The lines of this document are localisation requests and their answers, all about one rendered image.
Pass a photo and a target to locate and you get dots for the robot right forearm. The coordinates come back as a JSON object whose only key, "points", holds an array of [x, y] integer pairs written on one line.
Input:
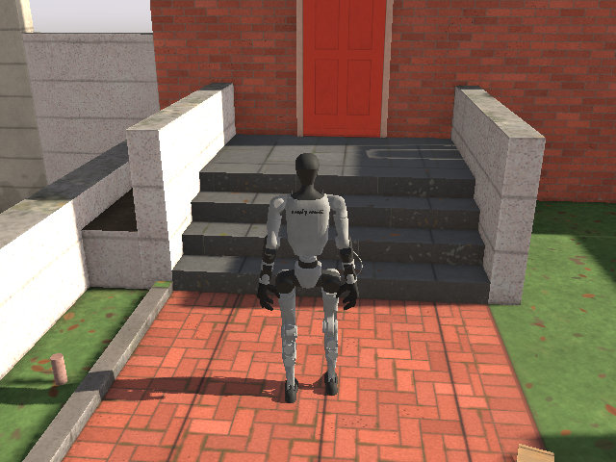
{"points": [[348, 263]]}

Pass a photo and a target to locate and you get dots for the left robot hand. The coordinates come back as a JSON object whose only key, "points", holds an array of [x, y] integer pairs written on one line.
{"points": [[262, 295]]}

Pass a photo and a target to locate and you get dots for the left robot upper arm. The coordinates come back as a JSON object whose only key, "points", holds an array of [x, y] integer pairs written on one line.
{"points": [[277, 204]]}

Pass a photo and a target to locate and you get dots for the robot left forearm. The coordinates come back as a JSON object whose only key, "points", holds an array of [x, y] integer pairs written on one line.
{"points": [[267, 263]]}

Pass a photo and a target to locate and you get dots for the robot torso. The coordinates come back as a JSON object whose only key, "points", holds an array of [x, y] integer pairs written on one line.
{"points": [[307, 228]]}

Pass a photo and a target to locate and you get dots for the right robot upper arm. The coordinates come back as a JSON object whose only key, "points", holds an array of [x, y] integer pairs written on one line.
{"points": [[337, 203]]}

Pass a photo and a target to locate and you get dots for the right robot hand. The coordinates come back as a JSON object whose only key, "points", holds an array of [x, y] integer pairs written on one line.
{"points": [[351, 298]]}

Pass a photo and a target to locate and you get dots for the right robot shin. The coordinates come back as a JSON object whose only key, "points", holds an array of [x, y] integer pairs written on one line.
{"points": [[331, 351]]}

